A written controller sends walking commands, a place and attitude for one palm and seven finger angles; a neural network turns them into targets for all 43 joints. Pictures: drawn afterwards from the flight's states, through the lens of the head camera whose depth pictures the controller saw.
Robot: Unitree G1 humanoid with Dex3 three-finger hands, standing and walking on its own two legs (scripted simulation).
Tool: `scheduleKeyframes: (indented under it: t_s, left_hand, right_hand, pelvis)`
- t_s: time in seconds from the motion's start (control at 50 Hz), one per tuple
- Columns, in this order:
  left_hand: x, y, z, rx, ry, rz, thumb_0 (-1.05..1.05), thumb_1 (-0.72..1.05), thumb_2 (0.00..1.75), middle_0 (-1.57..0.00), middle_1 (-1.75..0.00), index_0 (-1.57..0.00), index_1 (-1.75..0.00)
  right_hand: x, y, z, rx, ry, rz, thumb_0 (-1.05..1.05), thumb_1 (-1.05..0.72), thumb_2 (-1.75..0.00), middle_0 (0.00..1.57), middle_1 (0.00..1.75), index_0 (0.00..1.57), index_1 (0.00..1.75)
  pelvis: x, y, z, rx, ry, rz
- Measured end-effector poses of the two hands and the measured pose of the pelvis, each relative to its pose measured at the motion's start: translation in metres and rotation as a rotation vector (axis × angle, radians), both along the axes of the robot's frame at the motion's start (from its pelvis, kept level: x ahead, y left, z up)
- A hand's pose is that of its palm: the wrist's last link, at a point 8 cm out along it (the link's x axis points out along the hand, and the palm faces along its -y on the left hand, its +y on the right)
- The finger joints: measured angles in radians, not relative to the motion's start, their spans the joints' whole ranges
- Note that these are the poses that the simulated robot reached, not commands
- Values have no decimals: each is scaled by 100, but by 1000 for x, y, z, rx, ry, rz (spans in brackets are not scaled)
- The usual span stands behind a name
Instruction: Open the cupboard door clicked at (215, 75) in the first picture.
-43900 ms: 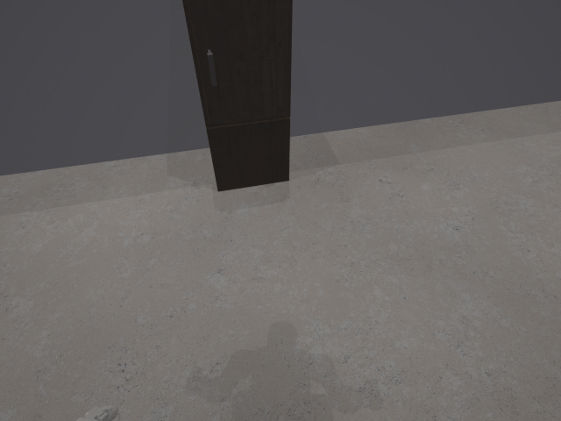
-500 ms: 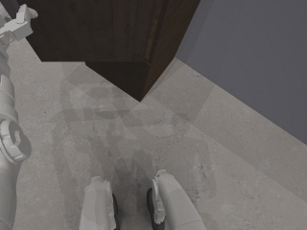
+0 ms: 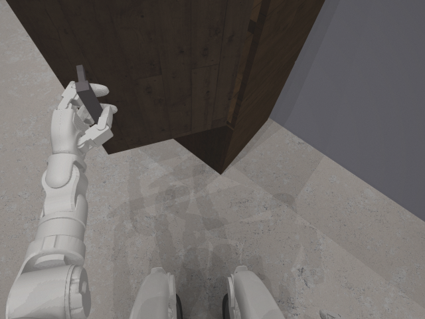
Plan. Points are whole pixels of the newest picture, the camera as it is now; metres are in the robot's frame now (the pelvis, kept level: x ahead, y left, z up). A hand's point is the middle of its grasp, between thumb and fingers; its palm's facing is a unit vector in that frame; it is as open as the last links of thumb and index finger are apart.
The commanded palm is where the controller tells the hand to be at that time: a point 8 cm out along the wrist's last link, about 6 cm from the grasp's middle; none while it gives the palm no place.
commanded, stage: pull the door open along its arc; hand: left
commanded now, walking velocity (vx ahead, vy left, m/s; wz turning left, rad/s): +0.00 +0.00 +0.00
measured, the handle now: (93, 99) +0.51 +0.20 +0.03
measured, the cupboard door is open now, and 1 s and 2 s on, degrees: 57 91 90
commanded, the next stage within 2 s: open thumb and fingers to let go in 0.58 s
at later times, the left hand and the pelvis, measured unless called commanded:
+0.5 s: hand (159, 180) +0.35 +0.08 +0.03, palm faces +0.39 -0.92 +0.01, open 6.3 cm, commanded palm +0.29 +0.12 +0.02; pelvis +0.00 -0.04 +0.01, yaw +4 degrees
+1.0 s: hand (178, 188) +0.34 +0.05 +0.03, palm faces +0.40 -0.92 +0.00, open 8.4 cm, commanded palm +0.29 +0.09 +0.02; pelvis -0.02 -0.05 +0.00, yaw +6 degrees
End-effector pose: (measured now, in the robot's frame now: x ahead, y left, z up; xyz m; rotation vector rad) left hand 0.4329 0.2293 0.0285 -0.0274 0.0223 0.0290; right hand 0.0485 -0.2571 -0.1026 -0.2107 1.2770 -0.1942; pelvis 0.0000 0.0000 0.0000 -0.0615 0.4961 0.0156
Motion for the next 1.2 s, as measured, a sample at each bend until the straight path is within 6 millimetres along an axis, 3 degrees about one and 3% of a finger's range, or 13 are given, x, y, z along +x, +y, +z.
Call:
scheduleKeyframes:
  t_s: [0.16, 0.28, 0.4, 0.64, 0.72, 0.84, 0.96, 1.2]
  left_hand:
    - [-49, -40, -2, -51, -26, 286, 0, 71, 78, -31, -130, -34, -128]
    - [-75, -66, 0, 1, -33, 397, 0, 71, 79, -32, -129, -31, -129]
    - [-103, -88, 1, 38, -30, 374, 0, 70, 76, -32, -130, -30, -130]
    - [-142, -139, 2, 5, -8, 364, 1, 70, 75, -29, -132, -31, -132]
    - [-146, -149, 0, 33, -29, 359, 1, 72, 78, -31, -133, -31, -133]
    - [-139, -143, -3, 63, -70, 377, 0, 65, 77, -35, -133, -32, -132]
    - [-137, -141, -1, 46, -45, 379, 1, 42, 69, -36, -130, -34, -130]
    - [-133, -136, -2, 40, -62, 370, 0, -26, 40, -34, -122, -31, -121]
  right_hand:
    - [71, 7, 2, 43, -156, 126, 0, -91, -90, 20, 30, 20, 30]
    - [95, 14, -5, 87, -199, 180, 0, -91, -90, 20, 30, 20, 30]
    - [91, 13, -8, 111, -185, 187, 0, -91, -90, 20, 30, 20, 30]
    - [87, -9, -6, 97, -209, 199, 0, -91, -90, 20, 30, 20, 30]
    - [94, -13, -9, 83, -235, 217, 0, -91, -90, 20, 30, 20, 30]
    - [101, -13, -18, 74, -261, 227, 0, -91, -90, 20, 30, 20, 30]
    - [98, -6, -19, 92, -266, 223, 0, -91, -90, 20, 30, 20, 30]
    - [80, -2, -17, 65, -222, 215, 0, -91, -90, 20, 30, 20, 30]
  pelvis:
    - [4, -6, 4, 26, -37, 8]
    - [2, -15, 2, 41, -57, 19]
    - [0, -27, 5, 53, -86, 31]
    - [0, -44, 10, 73, -111, 46]
    - [-4, -48, 7, 79, -114, 55]
    - [-13, -52, -1, 82, -110, 62]
    - [-16, -50, 0, 82, -115, 62]
    - [-19, -40, 1, 67, -115, 61]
